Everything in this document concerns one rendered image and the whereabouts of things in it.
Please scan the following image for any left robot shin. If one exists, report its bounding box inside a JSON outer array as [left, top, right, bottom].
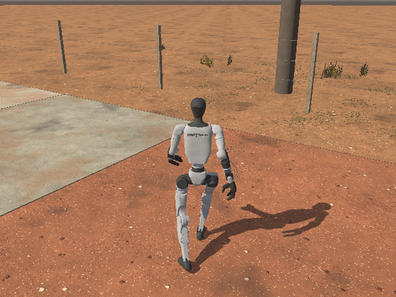
[[177, 216, 189, 262]]

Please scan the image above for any robot right hand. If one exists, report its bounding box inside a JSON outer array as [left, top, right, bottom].
[[222, 182, 236, 200]]

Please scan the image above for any right robot shin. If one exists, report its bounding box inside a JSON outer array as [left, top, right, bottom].
[[198, 194, 212, 232]]

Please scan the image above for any right robot forearm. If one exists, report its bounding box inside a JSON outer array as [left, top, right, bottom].
[[221, 150, 235, 183]]

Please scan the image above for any left robot forearm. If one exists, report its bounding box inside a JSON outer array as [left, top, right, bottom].
[[167, 147, 175, 160]]

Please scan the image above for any robot left hand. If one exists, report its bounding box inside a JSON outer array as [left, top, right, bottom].
[[168, 155, 183, 166]]

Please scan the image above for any right robot upper arm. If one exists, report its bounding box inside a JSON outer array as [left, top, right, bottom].
[[211, 124, 226, 160]]

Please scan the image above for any left robot upper arm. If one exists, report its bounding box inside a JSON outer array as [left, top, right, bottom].
[[169, 124, 186, 156]]

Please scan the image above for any robot shin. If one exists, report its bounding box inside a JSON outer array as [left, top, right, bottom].
[[198, 194, 212, 232], [177, 216, 189, 262]]

